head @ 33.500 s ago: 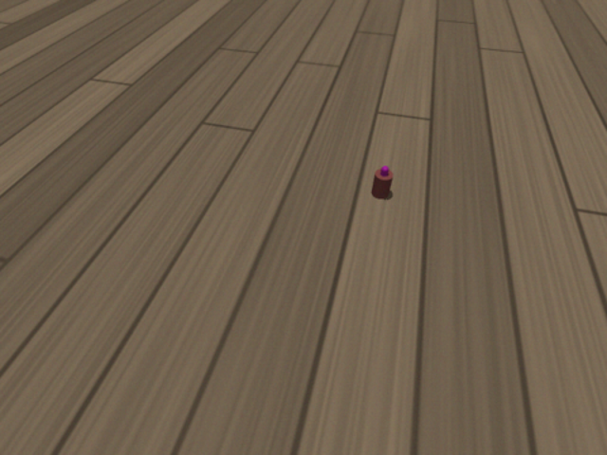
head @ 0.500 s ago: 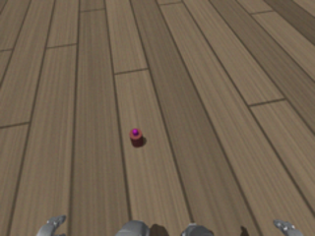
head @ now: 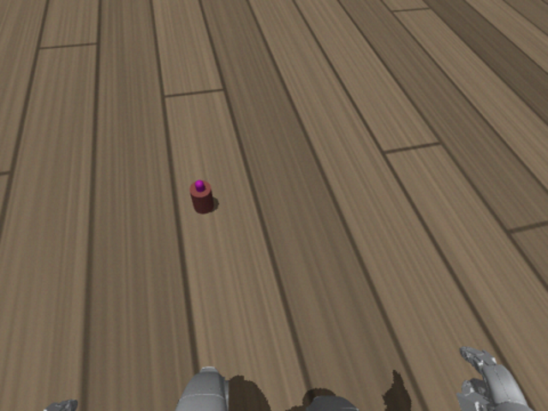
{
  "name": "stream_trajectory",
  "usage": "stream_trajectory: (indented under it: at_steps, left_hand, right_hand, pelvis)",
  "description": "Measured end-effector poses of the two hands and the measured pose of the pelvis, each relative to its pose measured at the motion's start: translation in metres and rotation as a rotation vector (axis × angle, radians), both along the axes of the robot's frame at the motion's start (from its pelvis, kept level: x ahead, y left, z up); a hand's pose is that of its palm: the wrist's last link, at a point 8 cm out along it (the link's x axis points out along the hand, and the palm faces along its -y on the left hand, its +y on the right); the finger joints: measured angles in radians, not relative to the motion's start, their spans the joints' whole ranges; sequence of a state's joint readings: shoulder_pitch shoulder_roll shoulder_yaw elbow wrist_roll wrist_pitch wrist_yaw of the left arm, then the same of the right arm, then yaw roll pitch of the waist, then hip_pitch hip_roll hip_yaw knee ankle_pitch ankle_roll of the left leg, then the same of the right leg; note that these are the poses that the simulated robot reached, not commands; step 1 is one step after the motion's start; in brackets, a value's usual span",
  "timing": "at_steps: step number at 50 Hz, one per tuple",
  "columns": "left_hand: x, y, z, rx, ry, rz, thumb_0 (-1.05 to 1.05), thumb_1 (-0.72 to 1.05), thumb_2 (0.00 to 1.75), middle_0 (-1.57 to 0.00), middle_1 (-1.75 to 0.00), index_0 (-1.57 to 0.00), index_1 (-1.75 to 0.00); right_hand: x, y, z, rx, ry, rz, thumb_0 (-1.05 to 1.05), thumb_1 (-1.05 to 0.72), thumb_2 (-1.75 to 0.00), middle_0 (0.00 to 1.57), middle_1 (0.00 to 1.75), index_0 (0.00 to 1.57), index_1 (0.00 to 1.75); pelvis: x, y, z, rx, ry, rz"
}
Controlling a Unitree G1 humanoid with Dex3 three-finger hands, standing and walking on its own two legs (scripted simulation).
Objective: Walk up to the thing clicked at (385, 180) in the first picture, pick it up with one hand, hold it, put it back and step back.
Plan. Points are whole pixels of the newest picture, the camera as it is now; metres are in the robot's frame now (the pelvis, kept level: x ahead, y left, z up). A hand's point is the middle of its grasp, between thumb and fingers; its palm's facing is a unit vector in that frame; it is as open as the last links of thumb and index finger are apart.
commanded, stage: step back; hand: left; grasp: from the side
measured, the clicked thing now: (201, 194) +0.90 +0.28 -0.66
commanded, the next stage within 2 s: stand in 1.20 s
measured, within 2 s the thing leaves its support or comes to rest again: neither
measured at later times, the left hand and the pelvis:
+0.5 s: hand out of the picture -0.06 +0.25 -0.12, palm faces +0.15 -0.90 -0.41, open 7.4 cm; pelvis -0.07 -0.04 +0.01, yaw +8 degrees
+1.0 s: hand out of the picture +0.00 +0.23 -0.12, palm faces +0.18 -0.89 -0.42, open 7.4 cm; pelvis -0.03 -0.05 +0.01, yaw +11 degrees
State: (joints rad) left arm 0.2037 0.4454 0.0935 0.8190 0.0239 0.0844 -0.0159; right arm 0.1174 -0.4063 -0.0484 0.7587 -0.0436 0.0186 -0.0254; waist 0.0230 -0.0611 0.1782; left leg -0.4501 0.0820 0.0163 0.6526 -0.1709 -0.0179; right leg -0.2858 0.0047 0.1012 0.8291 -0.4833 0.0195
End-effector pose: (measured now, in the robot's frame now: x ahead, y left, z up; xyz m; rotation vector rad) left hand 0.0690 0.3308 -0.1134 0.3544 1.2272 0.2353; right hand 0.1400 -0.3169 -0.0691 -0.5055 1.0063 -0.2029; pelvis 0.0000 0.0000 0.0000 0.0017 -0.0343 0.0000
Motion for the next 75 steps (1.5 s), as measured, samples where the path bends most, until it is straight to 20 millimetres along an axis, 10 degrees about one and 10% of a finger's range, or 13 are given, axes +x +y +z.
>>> stream_trajectory:
  at_steps: [9, 20, 27, 40, 61, 75]
  left_hand:
    - [-0.092, -0.05, 0.037, 0.037, 0.01, 0.067, 0.0, 0.91, 0.9, -0.21, -0.3, -0.2, -0.3]
    - [-0.127, -0.047, 0.042, 0.061, -0.095, 0.136, 0.0, 0.9, 0.9, -0.21, -0.3, -0.2, -0.3]
    - [-0.138, -0.049, 0.028, 0.007, -0.035, 0.152, 0.0, 0.91, 0.9, -0.21, -0.3, -0.2, -0.3]
    - [-0.094, -0.083, 0.024, 0.023, -0.106, 0.133, 0.0, 0.91, 0.9, -0.21, -0.3, -0.2, -0.3]
    - [-0.07, -0.021, 0.015, 0.028, -0.039, 0.167, 0.0, 0.91, 0.9, -0.21, -0.3, -0.2, -0.3]
    - [-0.042, -0.046, 0.022, -0.064, -0.072, 0.139, 0.0, 0.91, 0.9, -0.21, -0.3, -0.2, -0.3]
  right_hand:
    - [-0.075, -0.04, -0.025, 0.085, 0.082, -0.054, 0.01, -0.9, -0.9, 0.21, 0.3, 0.21, 0.3]
    - [-0.148, -0.036, -0.042, 0.11, 0.305, 0.009, 0.01, -0.9, -0.9, 0.21, 0.3, 0.21, 0.3]
    - [-0.132, -0.026, -0.025, 0.117, 0.189, 0.013, 0.01, -0.9, -0.9, 0.21, 0.3, 0.21, 0.3]
    - [-0.076, -0.053, -0.039, 0.117, 0.164, 0.015, 0.01, -0.9, -0.9, 0.21, 0.3, 0.2, 0.3]
    - [-0.053, 0.004, -0.038, 0.111, 0.242, 0.014, 0.01, -0.9, -0.9, 0.21, 0.3, 0.21, 0.3]
    - [0.001, 0.027, -0.013, 0.152, 0.097, 0.061, 0.01, -0.9, -0.9, 0.21, 0.3, 0.21, 0.3]
  pelvis:
    - [-0.046, -0.036, 0.013, 0.053, -0.002, 0.031]
    - [-0.071, -0.047, 0.013, 0.008, 0.012, 0.151]
    - [-0.07, -0.041, 0.017, 0.022, -0.004, 0.156]
    - [-0.044, -0.069, 0.007, -0.006, -0.025, 0.162]
    - [-0.018, -0.019, 0.009, -0.003, 0.005, 0.17]
    - [-0.011, -0.018, 0.027, 0.005, -0.021, 0.171]
